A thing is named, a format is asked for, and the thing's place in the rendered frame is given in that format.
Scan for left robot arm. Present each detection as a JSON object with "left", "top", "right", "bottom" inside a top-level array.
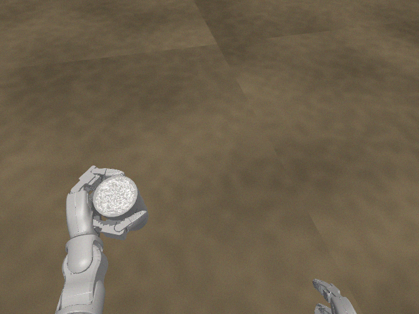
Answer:
[{"left": 55, "top": 234, "right": 108, "bottom": 314}]

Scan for right robot hand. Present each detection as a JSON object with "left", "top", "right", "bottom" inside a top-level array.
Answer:
[{"left": 312, "top": 279, "right": 357, "bottom": 314}]

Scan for left robot hand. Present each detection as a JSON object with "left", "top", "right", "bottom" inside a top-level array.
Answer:
[{"left": 66, "top": 166, "right": 148, "bottom": 240}]

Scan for cup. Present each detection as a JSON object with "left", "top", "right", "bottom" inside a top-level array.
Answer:
[{"left": 93, "top": 175, "right": 149, "bottom": 231}]

